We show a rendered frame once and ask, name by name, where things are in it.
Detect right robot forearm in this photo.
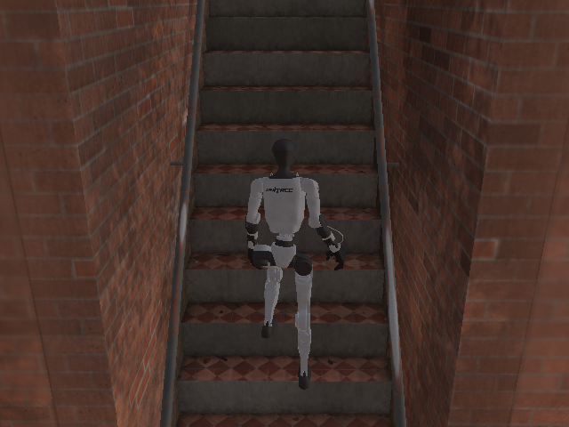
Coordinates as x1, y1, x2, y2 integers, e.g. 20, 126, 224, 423
317, 214, 341, 253

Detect right robot foot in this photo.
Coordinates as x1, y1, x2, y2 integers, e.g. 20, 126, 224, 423
298, 365, 311, 390

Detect left robot forearm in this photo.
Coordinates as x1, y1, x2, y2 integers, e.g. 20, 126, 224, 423
245, 212, 259, 249

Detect robot right hand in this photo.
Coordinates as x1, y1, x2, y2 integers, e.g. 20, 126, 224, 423
326, 246, 346, 270

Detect left robot thigh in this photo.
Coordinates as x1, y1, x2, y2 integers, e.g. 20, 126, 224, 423
252, 245, 283, 282

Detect robot left hand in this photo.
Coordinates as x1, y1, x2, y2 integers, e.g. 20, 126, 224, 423
247, 248, 263, 270

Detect left robot upper arm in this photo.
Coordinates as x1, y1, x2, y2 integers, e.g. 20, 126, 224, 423
246, 177, 267, 224

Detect right robot upper arm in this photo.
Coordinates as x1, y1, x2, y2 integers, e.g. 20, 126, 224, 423
300, 177, 322, 228

